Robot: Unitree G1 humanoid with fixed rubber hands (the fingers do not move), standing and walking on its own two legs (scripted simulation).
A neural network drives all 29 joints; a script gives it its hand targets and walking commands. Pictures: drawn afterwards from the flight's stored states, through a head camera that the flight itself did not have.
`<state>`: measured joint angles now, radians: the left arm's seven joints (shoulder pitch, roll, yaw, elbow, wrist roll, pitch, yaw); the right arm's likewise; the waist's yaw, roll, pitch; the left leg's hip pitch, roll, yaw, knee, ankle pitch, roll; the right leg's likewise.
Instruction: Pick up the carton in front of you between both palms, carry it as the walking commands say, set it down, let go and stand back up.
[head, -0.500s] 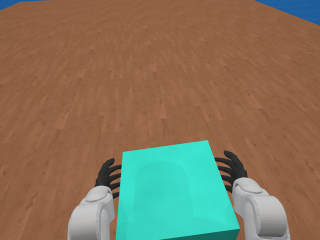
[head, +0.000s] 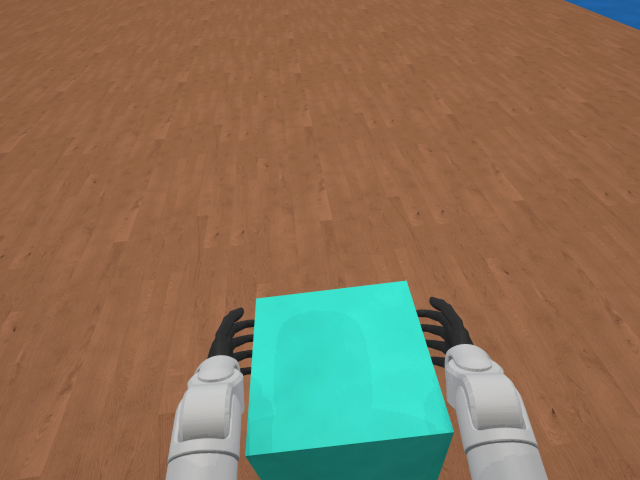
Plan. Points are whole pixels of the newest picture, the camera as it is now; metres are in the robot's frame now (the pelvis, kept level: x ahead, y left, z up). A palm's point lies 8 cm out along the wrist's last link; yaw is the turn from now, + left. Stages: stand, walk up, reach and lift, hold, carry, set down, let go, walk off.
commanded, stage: carry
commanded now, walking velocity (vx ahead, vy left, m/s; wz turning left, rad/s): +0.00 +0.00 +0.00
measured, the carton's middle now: (344, 401) +0.27 +0.00 -0.06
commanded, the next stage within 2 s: hold in 0.48 s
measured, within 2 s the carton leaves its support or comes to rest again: neither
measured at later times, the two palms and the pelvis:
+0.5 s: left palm (225, 360) +0.28 +0.15 +0.04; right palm (461, 348) +0.28 -0.15 +0.04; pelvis +0.00 +0.00 +0.00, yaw +0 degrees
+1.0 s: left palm (222, 380) +0.25 +0.14 +0.04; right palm (474, 373) +0.25 -0.15 +0.05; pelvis -0.05 +0.00 +0.00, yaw -1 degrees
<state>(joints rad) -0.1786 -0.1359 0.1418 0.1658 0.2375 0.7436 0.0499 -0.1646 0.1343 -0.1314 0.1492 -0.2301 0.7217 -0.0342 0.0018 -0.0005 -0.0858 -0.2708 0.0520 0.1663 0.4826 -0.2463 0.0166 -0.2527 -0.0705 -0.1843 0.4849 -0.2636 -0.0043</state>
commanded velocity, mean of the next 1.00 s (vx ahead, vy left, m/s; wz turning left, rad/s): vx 0.00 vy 0.00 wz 0.00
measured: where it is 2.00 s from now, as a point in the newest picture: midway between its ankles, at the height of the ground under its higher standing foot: outside the picture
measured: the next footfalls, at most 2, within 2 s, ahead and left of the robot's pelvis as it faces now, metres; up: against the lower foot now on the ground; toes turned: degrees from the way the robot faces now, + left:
none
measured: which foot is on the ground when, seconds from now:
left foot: down 0.00-1.00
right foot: down 0.00-1.00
